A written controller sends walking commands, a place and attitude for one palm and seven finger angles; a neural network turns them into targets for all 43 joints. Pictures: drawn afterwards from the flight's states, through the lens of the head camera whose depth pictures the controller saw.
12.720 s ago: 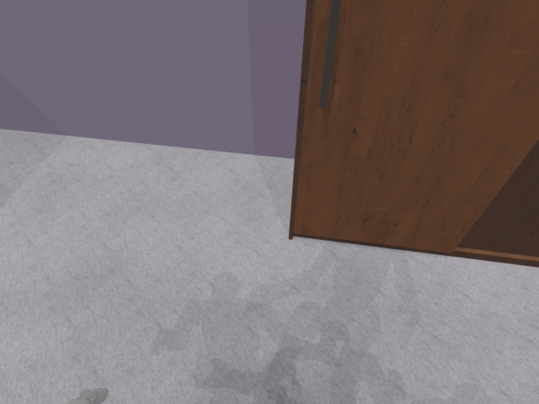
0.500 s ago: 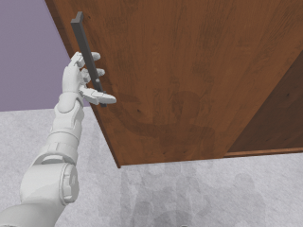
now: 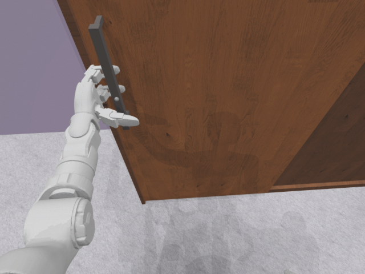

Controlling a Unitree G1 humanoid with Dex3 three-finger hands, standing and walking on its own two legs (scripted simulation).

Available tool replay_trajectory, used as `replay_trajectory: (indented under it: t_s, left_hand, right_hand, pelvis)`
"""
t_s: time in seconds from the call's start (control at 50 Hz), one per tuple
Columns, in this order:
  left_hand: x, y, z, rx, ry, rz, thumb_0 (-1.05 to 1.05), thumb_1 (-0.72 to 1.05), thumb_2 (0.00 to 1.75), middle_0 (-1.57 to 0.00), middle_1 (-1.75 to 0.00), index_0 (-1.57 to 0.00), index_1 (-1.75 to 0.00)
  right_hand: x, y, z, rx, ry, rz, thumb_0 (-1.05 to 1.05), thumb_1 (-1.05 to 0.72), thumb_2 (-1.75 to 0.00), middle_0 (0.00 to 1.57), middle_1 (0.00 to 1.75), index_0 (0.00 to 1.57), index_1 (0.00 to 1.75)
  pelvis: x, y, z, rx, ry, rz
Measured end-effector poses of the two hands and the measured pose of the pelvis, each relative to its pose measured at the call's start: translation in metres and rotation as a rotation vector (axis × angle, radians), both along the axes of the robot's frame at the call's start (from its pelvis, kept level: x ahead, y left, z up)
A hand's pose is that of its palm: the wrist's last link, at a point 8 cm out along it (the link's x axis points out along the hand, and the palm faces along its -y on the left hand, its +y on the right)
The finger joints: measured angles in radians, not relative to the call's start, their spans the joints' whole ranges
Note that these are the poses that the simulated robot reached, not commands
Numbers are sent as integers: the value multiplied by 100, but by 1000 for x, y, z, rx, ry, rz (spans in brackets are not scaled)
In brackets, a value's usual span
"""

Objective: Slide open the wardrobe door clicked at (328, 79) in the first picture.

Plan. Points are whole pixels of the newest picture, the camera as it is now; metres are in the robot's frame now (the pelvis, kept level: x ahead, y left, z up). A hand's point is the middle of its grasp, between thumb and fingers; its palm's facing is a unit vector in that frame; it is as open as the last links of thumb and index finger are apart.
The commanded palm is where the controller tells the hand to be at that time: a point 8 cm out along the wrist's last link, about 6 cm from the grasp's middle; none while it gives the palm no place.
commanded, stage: slide the fingers in behind the handle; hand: left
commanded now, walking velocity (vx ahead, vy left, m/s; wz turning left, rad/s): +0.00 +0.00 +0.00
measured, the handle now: (115, 82) +0.52 +0.16 +0.13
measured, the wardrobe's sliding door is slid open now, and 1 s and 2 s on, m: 0.00 0.00 0.00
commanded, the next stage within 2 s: grip the handle and tug to test in 0.14 s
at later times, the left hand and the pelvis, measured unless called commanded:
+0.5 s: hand (116, 100) +0.46 +0.14 +0.13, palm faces +0.07 -1.00 +0.00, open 12.8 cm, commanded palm +0.43 +0.18 +0.13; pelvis +0.01 +0.01 +0.00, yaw +0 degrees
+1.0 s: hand (117, 98) +0.46 +0.14 +0.13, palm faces +0.07 -1.00 -0.01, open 6.6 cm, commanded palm +0.43 +0.18 +0.13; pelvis +0.02 +0.00 +0.00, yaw +1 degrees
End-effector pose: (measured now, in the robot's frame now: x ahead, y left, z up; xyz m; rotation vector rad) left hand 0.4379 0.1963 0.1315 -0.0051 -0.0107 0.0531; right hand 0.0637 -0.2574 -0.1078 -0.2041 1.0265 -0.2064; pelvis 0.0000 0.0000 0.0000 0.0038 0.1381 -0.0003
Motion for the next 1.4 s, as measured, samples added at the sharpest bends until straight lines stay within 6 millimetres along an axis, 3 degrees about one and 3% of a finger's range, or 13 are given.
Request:
replay_trajectory:
  t_s: [0.28,0.4,0.9,1.16,1.4]
  left_hand:
    - [-4,0,0,2,-2,6,-2,-50,30,-28,-119,-26,-119]
    - [-4,-1,0,5,-3,10,-2,-42,34,-26,-119,-25,-119]
    - [0,-1,1,14,6,29,0,63,79,-31,-130,-29,-132]
    - [0,-2,2,11,12,18,0,63,80,-28,-134,-27,-135]
    - [0,-3,1,6,7,16,0,65,78,-27,-134,-26,-135]
  right_hand:
    - [5,8,-2,15,2,14,1,-90,-90,20,30,20,30]
    - [9,12,-2,24,-7,13,1,-90,-90,20,30,20,30]
    - [30,9,-1,26,-11,32,1,-90,-90,20,30,20,30]
    - [37,9,0,25,-24,39,1,-90,-90,20,30,20,30]
    - [29,10,1,29,-22,22,1,-90,-90,20,30,20,30]
  pelvis:
    - [3,4,0,-4,-4,7]
    - [6,5,1,-4,-8,4]
    - [18,2,3,-6,-6,12]
    - [19,1,3,-6,-8,16]
    - [17,2,3,-5,-9,6]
